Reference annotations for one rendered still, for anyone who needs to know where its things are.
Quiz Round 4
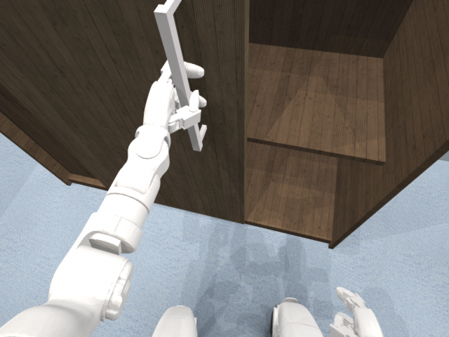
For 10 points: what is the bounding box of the robot left upper arm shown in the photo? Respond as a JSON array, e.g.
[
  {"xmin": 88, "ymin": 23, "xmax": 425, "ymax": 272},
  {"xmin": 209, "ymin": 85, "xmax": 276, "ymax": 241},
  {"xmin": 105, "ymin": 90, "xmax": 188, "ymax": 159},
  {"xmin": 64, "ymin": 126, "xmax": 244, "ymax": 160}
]
[{"xmin": 0, "ymin": 245, "xmax": 134, "ymax": 337}]

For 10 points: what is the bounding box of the right robot shin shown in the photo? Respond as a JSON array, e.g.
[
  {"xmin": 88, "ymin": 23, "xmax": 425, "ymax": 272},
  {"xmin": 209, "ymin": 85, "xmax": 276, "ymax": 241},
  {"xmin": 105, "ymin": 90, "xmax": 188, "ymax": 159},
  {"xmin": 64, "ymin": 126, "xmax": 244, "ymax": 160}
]
[{"xmin": 282, "ymin": 298, "xmax": 298, "ymax": 303}]

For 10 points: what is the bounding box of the handle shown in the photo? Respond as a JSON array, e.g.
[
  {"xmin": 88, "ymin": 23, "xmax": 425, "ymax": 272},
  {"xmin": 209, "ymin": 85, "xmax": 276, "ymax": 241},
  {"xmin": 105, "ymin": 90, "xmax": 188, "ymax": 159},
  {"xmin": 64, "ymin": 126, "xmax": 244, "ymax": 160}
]
[{"xmin": 154, "ymin": 0, "xmax": 207, "ymax": 152}]

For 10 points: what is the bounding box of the robot left thigh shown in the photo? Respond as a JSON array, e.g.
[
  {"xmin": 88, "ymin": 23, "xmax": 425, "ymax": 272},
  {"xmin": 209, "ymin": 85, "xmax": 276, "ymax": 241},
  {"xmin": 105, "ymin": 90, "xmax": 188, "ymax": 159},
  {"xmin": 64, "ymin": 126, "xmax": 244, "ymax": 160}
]
[{"xmin": 152, "ymin": 306, "xmax": 198, "ymax": 337}]

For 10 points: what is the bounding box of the wardrobe door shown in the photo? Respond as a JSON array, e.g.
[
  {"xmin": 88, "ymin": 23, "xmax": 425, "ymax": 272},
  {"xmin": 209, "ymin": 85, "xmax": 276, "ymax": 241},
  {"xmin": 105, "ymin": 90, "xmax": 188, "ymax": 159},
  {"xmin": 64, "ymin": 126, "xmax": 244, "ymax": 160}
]
[
  {"xmin": 0, "ymin": 82, "xmax": 97, "ymax": 179},
  {"xmin": 0, "ymin": 0, "xmax": 250, "ymax": 224}
]

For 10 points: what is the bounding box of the left robot hand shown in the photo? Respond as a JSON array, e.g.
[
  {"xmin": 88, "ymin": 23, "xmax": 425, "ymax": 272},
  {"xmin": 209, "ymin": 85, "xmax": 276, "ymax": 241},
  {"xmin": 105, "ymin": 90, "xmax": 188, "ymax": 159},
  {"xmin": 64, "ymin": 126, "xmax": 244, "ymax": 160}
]
[{"xmin": 143, "ymin": 60, "xmax": 207, "ymax": 134}]

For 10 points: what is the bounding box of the right robot hand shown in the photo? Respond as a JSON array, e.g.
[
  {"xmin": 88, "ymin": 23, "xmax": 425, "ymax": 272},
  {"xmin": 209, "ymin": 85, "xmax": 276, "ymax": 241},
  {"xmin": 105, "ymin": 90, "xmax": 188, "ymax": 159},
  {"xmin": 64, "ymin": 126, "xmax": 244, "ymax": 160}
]
[{"xmin": 330, "ymin": 287, "xmax": 384, "ymax": 337}]

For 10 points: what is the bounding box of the robot left forearm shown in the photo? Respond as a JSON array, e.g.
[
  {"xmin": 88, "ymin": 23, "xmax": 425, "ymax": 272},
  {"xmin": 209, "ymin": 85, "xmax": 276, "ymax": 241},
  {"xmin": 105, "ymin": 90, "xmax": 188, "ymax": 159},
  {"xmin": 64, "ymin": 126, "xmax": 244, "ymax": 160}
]
[{"xmin": 48, "ymin": 124, "xmax": 170, "ymax": 299}]

